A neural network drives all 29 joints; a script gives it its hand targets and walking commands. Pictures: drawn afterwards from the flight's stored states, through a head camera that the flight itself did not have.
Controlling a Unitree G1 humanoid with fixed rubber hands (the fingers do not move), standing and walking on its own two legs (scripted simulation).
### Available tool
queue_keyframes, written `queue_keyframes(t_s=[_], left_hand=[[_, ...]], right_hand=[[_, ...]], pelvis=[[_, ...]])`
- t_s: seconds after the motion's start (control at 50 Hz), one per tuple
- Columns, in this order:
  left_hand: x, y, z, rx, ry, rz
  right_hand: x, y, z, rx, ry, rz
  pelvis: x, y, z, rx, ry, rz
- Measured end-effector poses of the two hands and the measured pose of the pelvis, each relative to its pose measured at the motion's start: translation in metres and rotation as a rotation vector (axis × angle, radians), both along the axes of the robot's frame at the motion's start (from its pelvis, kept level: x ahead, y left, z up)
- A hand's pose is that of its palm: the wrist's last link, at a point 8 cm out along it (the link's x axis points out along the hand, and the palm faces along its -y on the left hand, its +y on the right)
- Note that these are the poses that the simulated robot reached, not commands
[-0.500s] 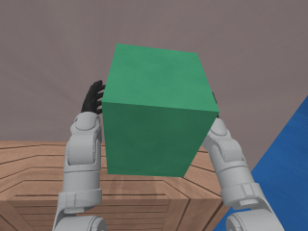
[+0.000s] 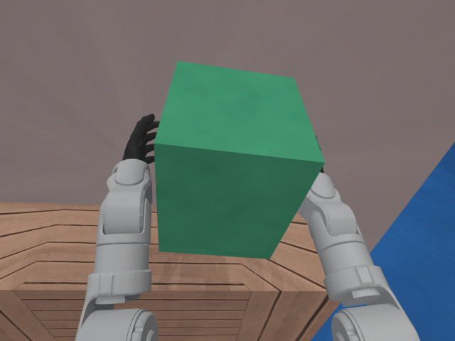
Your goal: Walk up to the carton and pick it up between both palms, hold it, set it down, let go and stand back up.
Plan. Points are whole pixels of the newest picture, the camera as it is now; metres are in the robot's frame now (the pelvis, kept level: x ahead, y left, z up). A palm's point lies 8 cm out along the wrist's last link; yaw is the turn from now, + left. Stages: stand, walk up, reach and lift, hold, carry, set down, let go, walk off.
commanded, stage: hold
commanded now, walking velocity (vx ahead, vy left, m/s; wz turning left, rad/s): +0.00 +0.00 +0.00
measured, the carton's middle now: (225, 165) +0.37 +0.01 +0.17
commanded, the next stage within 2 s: set down in 0.96 s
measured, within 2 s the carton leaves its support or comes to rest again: neither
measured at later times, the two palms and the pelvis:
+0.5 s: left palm (140, 160) +0.36 +0.15 +0.18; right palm (310, 170) +0.36 -0.14 +0.17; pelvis +0.01 +0.00 +0.00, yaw +0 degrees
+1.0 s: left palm (138, 162) +0.36 +0.15 +0.18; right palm (310, 171) +0.36 -0.14 +0.17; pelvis +0.01 +0.00 +0.00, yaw +0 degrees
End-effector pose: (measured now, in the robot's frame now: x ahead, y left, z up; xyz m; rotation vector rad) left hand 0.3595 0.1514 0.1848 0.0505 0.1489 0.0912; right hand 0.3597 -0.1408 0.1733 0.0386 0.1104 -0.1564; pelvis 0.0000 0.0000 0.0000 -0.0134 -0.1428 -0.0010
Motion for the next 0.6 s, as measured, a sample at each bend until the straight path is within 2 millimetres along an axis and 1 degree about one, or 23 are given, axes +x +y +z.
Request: queue_keyframes(t_s=[0.26,0.6], left_hand=[[0.0035,-0.0006,-0.0022,0.0,0.003,0.0],[0.0049,-0.0048,-0.0035,-0.002,0.001,-0.001]], right_hand=[[0.0033,-0.0005,-0.001,-0.001,0.002,-0.001],[0.0045,-0.0048,-0.0006,0.0,-0.001,-0.002]], pelvis=[[0.0006,0.0004,0.0001,-0.001,0.011,-0.002],[0.0076,-0.0004,0.0002,0.001,0.004,-0.003]])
